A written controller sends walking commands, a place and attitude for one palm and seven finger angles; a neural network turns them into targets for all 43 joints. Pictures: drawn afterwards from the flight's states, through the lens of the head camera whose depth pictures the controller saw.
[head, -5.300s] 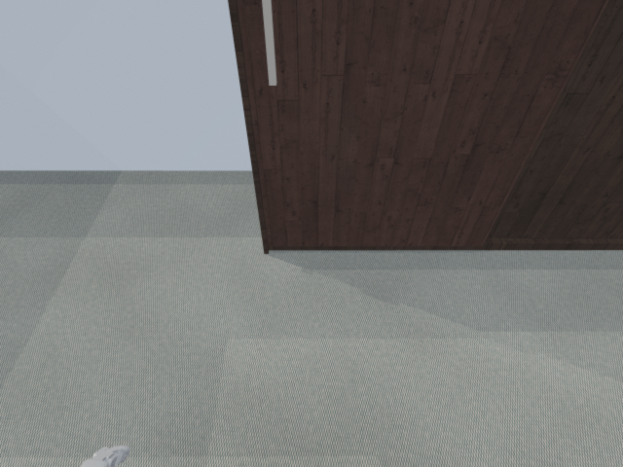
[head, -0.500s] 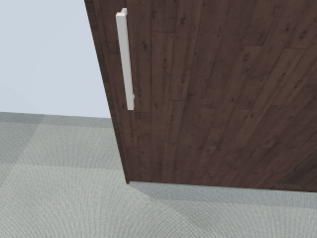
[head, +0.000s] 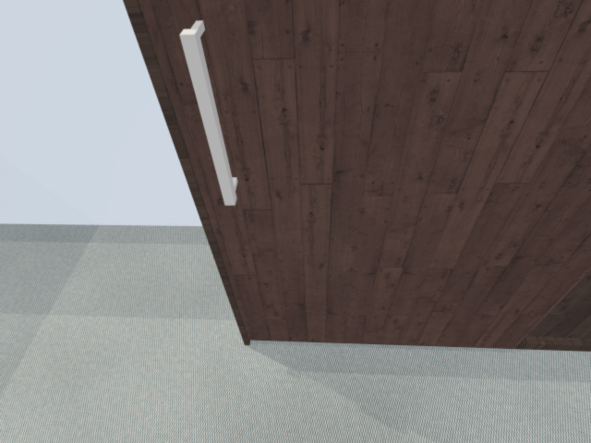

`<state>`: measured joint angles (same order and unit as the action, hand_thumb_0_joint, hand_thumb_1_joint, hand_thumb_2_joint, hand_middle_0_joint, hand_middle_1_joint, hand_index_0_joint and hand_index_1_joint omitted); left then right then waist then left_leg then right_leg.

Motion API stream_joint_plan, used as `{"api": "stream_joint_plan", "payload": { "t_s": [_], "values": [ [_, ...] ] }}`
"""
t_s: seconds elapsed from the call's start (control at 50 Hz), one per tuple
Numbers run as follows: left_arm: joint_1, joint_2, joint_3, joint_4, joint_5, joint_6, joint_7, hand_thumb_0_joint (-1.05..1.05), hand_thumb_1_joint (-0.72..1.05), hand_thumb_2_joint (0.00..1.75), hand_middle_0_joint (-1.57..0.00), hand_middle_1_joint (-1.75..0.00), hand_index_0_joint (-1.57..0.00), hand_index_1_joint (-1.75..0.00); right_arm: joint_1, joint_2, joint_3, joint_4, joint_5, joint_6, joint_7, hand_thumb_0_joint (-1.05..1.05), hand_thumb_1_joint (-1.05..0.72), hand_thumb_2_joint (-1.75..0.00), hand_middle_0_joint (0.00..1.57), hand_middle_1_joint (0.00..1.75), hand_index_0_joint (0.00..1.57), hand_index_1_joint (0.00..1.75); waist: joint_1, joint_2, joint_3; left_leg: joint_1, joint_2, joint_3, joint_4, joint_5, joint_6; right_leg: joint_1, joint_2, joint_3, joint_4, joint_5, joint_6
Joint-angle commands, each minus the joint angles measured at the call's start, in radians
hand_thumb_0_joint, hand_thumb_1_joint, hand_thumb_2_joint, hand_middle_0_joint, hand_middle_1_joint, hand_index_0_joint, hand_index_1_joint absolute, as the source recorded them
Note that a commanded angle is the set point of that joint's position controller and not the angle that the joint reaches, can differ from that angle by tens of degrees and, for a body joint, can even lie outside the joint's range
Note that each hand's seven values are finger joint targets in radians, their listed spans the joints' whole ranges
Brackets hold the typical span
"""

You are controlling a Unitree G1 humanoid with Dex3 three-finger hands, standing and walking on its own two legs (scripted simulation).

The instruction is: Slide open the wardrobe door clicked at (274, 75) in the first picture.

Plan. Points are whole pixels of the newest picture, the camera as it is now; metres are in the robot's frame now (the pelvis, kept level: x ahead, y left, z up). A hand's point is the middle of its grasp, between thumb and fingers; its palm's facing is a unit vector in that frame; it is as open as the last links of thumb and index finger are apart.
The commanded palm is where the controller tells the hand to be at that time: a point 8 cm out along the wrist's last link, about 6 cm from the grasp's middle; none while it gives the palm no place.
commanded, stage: look again from close up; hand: left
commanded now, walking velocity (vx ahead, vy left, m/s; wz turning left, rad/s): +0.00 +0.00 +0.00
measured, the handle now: (216, 126) +0.55 +0.16 +0.16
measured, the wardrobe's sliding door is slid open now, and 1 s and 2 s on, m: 0.00 0.00 0.00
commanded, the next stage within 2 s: shuffle to correct the standing spot in 0.60 s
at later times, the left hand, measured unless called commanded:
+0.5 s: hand out of the picture +0.00 +0.15 -0.17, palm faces +0.04 -0.98 -0.20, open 7.4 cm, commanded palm none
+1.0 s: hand out of the picture +0.00 +0.17 -0.18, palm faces +0.07 -0.98 -0.16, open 7.4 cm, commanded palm none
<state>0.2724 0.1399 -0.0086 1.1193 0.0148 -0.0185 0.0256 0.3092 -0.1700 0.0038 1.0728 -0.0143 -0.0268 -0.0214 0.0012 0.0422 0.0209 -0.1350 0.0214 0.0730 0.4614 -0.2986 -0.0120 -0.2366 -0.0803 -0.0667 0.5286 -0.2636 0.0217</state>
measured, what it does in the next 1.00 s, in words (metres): stands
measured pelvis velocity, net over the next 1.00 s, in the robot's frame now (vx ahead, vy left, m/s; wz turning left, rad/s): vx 0.02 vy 0.00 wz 0.00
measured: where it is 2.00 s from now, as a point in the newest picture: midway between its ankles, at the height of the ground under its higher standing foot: outside the picture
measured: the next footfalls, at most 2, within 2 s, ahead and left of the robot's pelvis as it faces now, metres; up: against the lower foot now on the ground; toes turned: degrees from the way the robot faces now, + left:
left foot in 1.32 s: +0.10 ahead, +0.12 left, +0.00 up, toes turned +2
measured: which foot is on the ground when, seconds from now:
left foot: down 0.00-1.00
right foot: down 0.00-1.00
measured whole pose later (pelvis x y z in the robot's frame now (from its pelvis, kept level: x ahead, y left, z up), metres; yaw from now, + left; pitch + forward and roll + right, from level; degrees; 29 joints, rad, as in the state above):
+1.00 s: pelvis +0.02 +0.00 -0.01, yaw +0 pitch +0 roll +0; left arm 0.33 0.14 0.03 1.10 0.02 0.00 0.01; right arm 0.37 -0.13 0.00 1.11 -0.03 -0.02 -0.01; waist 0.02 -0.01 0.02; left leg -0.16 0.04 0.06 0.54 -0.38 -0.01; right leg -0.25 -0.07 -0.07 0.58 -0.33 0.01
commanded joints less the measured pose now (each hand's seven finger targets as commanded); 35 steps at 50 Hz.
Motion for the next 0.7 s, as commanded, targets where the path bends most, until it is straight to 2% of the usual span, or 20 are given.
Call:
{"api": "stream_joint_plan", "payload": {
  "t_s": [0.0, 0.08, 0.1, 0.18, 0.24, 0.4, 0.48, 0.58, 0.66, 0.68],
  "values": [
    [0.048, 0.128, 0.025, -0.036, -0.002, -0.014, 0.007, 0.00, 0.90, 0.90, -0.20, -0.30, -0.20, -0.30, 0.055, -0.066, -0.011, -0.019, -0.001, -0.005, -0.006, 0.00, -0.90, -0.90, 0.20, 0.30, 0.20, 0.30, 0.000, -0.074, 0.063, -0.081, 0.067, -0.056, -0.091, 0.122, 0.030, 0.016, -0.052, 0.076, -0.123, 0.129, -0.052],
    [0.044, 0.133, 0.026, -0.036, -0.002, -0.015, 0.005, 0.00, 0.90, 0.90, -0.20, -0.30, -0.20, -0.30, 0.054, -0.061, -0.012, -0.008, -0.001, -0.001, -0.006, 0.00, -0.90, -0.90, 0.20, 0.30, 0.20, 0.30, -0.002, -0.075, 0.058, -0.069, 0.068, -0.050, -0.089, 0.109, 0.025, 0.014, -0.052, 0.083, -0.147, 0.111, -0.057],
    [0.044, 0.134, 0.027, -0.036, -0.003, -0.014, 0.005, 0.00, 0.90, 0.90, -0.20, -0.30, -0.20, -0.30, 0.048, -0.066, -0.012, -0.006, -0.001, 0.000, -0.006, 0.00, -0.90, -0.90, 0.20, 0.30, 0.20, 0.30, -0.001, -0.056, 0.060, -0.073, 0.066, -0.047, -0.085, 0.106, 0.023, 0.010, -0.053, 0.089, -0.153, 0.103, -0.057],
    [0.045, 0.135, 0.028, -0.034, -0.003, -0.016, 0.004, 0.00, 0.90, 0.90, -0.20, -0.30, -0.20, -0.30, 0.050, -0.062, -0.012, 0.001, -0.001, 0.001, -0.007, 0.00, -0.90, -0.90, 0.20, 0.30, 0.20, 0.30, -0.002, -0.078, 0.042, -0.059, 0.071, -0.046, -0.087, 0.110, 0.020, 0.022, -0.051, 0.090, -0.164, 0.109, -0.059],
    [0.041, 0.138, 0.030, -0.034, -0.005, -0.015, 0.003, 0.00, 0.90, 0.90, -0.20, -0.30, -0.20, -0.30, 0.048, -0.066, -0.013, 0.008, -0.001, 0.000, -0.007, 0.00, -0.90, -0.90, 0.20, 0.30, 0.20, 0.30, -0.001, -0.061, 0.039, -0.063, 0.073, -0.045, -0.090, 0.111, 0.017, 0.028, -0.051, 0.089, -0.167, 0.107, -0.060],
    [0.042, 0.132, 0.031, -0.033, -0.004, -0.013, 0.003, 0.00, 0.90, 0.90, -0.20, -0.30, -0.20, -0.30, 0.054, -0.063, -0.011, 0.020, 0.000, 0.000, -0.008, 0.00, -0.90, -0.90, 0.20, 0.30, 0.20, 0.30, 0.003, -0.060, 0.056, -0.079, 0.077, -0.046, -0.101, 0.104, 0.014, 0.032, -0.048, 0.084, -0.183, 0.073, -0.060],
    [0.045, 0.126, 0.032, -0.035, -0.004, -0.012, 0.003, 0.00, 0.90, 0.90, -0.20, -0.30, -0.20, -0.30, 0.057, -0.056, -0.011, 0.026, 0.000, -0.003, -0.009, 0.00, -0.90, -0.90, 0.20, 0.30, 0.20, 0.30, 0.006, -0.038, 0.046, -0.073, 0.086, -0.050, -0.112, 0.130, 0.015, 0.049, -0.041, 0.073, -0.169, 0.109, -0.059],
    [0.045, 0.125, 0.033, -0.034, -0.003, -0.012, 0.003, 0.00, 0.90, 0.90, -0.20, -0.30, -0.20, -0.30, 0.058, -0.055, -0.013, 0.026, -0.001, -0.005, -0.010, 0.00, -0.90, -0.90, 0.20, 0.30, 0.20, 0.30, 0.009, -0.055, 0.040, -0.073, 0.087, -0.053, -0.115, 0.148, 0.016, 0.062, -0.042, 0.064, -0.159, 0.141, -0.058],
    [0.041, 0.126, 0.033, -0.036, -0.005, -0.010, 0.003, 0.00, 0.90, 0.90, -0.20, -0.30, -0.20, -0.30, 0.053, -0.062, -0.014, 0.027, 0.000, -0.007, -0.011, 0.00, -0.90, -0.90, 0.20, 0.30, 0.20, 0.30, 0.011, -0.031, 0.046, -0.081, 0.089, -0.058, -0.121, 0.151, 0.017, 0.065, -0.041, 0.060, -0.149, 0.143, -0.056],
    [0.043, 0.121, 0.033, -0.034, -0.003, -0.009, 0.004, 0.00, 0.90, 0.90, -0.20, -0.30, -0.20, -0.30, 0.055, -0.053, -0.013, 0.029, 0.000, -0.006, -0.012, 0.00, -0.90, -0.90, 0.20, 0.30, 0.20, 0.30, 0.011, -0.043, 0.051, -0.080, 0.090, -0.059, -0.123, 0.150, 0.018, 0.064, -0.038, 0.060, -0.151, 0.143, -0.056]
  ]
}}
